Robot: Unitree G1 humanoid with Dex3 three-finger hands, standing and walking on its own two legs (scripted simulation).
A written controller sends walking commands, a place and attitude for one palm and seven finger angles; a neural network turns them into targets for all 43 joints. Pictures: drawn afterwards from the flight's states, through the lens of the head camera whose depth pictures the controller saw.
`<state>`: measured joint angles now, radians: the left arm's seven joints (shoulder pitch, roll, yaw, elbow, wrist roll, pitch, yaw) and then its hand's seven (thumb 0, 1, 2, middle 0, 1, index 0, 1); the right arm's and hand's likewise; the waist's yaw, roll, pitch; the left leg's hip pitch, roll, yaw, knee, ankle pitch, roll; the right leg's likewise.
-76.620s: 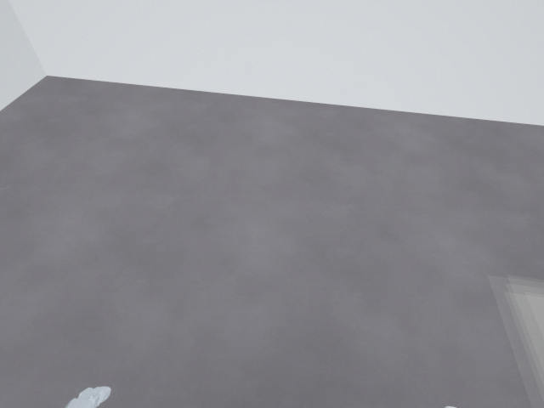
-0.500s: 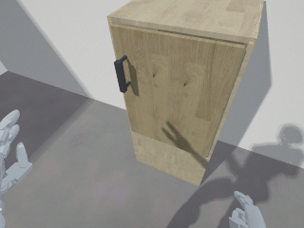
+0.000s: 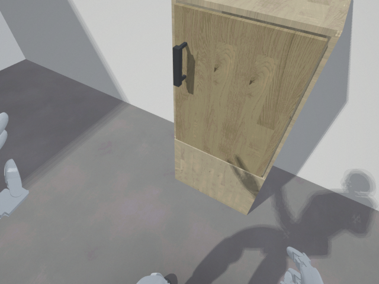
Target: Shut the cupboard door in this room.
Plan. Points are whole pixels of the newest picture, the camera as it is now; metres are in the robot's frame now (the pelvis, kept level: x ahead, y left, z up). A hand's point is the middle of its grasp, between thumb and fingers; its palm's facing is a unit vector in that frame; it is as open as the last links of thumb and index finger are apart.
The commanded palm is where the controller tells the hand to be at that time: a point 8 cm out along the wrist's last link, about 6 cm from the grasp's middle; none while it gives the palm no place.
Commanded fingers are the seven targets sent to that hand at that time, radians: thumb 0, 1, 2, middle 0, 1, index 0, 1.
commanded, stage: step back with the hand held close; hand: left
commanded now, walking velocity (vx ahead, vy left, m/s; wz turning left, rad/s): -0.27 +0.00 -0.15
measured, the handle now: (180, 64) +0.76 +0.06 +0.07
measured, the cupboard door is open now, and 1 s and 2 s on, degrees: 0 0 0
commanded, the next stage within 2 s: stop stepping back and stand still in 0.22 s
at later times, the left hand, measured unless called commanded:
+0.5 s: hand out of the picture +0.09 +0.22 +0.19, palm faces +0.31 -0.84 -0.45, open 7.4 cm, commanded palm +0.04 +0.28 +0.19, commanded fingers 0.00 0.90 0.90 -0.20 -0.30 -0.20 -0.30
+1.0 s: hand out of the picture +0.07 +0.25 +0.19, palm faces +0.32 -0.83 -0.45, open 7.4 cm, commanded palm +0.01 +0.30 +0.19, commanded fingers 0.00 0.90 0.90 -0.20 -0.30 -0.20 -0.30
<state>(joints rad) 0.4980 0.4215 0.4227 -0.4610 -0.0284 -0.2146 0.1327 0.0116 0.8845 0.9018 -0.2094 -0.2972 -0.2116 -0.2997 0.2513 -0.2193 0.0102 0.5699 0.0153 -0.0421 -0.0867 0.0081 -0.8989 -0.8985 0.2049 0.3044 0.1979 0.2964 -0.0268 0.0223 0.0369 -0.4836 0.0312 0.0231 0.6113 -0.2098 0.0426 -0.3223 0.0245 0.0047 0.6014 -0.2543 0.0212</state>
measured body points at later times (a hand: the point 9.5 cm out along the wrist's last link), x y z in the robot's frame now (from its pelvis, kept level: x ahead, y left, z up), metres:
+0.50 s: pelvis -0.14 +0.00 +0.00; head -0.13 +0.00 +0.45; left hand +0.06 +0.27 +0.21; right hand +0.01 -0.23 -0.08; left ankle +0.01 +0.11 -0.70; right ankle -0.21 -0.09 -0.72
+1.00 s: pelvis -0.17 +0.02 +0.02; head -0.17 +0.04 +0.47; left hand +0.04 +0.30 +0.21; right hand -0.06 -0.23 -0.07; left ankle -0.11 +0.11 -0.72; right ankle -0.21 -0.09 -0.72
